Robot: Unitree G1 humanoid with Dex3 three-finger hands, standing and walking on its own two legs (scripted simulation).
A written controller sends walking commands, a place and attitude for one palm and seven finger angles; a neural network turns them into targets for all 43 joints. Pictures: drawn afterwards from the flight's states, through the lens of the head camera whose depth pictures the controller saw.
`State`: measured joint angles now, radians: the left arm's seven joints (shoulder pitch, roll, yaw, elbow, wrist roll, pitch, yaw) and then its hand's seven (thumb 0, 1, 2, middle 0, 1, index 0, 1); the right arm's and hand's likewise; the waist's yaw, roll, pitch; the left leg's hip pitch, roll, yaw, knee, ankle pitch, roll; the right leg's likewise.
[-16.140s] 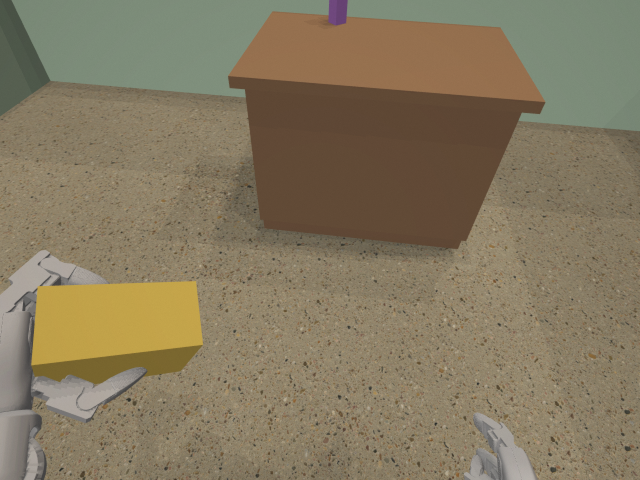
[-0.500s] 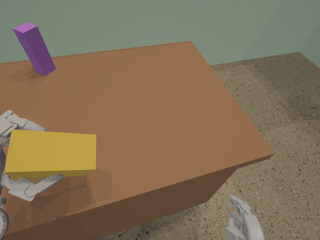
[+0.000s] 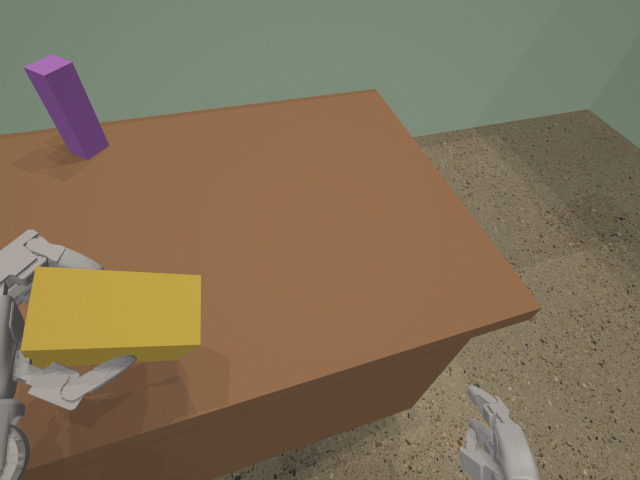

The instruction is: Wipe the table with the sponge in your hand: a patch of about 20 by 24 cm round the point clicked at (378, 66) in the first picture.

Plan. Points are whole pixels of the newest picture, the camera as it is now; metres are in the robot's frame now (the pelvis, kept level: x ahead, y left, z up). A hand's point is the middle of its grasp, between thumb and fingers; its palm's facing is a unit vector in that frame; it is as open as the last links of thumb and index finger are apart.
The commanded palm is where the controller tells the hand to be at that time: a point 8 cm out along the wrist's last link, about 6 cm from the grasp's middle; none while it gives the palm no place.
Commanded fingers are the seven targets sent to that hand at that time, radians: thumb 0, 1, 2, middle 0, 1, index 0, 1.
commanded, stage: look again from close up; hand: left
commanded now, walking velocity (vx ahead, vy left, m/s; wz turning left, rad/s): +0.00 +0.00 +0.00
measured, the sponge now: (143, 320) +0.23 +0.20 +0.12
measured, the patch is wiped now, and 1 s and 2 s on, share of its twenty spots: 0.00 0.00 0.00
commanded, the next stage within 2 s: shuffle to correct the standing spot in 0.36 s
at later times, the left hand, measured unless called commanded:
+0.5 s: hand (80, 323) +0.21 +0.25 +0.15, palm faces +0.35 -0.85 -0.38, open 10.7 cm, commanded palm +0.16 +0.28 +0.17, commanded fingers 0.00 0.10 1.30 -1.20 -1.60 -1.20 -1.60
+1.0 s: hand (144, 321) +0.22 +0.19 +0.15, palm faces +0.30 -0.86 -0.41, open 10.7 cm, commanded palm +0.16 +0.23 +0.17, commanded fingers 0.00 0.10 1.30 -1.20 -1.60 -1.20 -1.60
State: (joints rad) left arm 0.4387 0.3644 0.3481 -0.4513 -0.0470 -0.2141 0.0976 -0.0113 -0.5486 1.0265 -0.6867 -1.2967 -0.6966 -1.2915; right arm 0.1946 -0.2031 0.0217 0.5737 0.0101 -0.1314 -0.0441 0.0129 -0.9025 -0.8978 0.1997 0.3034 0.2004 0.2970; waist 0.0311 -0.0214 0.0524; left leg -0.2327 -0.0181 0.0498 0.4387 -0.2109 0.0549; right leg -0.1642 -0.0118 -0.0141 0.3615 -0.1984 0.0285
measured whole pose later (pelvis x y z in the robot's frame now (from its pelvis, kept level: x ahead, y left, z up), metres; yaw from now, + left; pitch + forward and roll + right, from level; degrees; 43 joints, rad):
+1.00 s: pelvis +0.00 -0.05 +0.00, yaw -1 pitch +1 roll -1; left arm 0.47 0.39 0.37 -0.52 -0.08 -0.15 0.07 -0.01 -0.54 1.03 -0.68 -1.29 -0.69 -1.29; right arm 0.18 -0.19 0.00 0.55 0.01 -0.10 -0.04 0.01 -0.90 -0.90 0.20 0.30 0.20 0.30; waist 0.02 -0.01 0.07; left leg -0.28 0.06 0.03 0.48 -0.23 -0.02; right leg -0.22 0.06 -0.03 0.41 -0.22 -0.04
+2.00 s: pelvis +0.00 +0.01 +0.00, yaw +0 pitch +0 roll -1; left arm 0.38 0.39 0.39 -0.48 -0.03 -0.22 0.09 -0.01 -0.54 1.03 -0.68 -1.29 -0.69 -1.29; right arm 0.19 -0.17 0.04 0.57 0.00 -0.16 -0.01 0.01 -0.90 -0.90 0.20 0.30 0.20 0.30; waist 0.05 -0.05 0.10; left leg -0.24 -0.03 0.08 0.46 -0.23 0.07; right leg -0.19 -0.03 0.00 0.42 -0.23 0.03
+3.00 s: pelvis -0.01 -0.02 -0.01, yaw +0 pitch +1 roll -1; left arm 0.22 0.55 0.49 -0.34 -0.04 -0.25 0.08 -0.01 -0.54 1.03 -0.69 -1.29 -0.70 -1.28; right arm 0.22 -0.21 0.06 0.56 0.01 -0.15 -0.02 0.01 -0.90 -0.90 0.20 0.30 0.20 0.30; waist 0.04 -0.04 0.05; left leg -0.30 0.00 0.06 0.51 -0.23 0.03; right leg -0.26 0.00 -0.02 0.49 -0.25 0.00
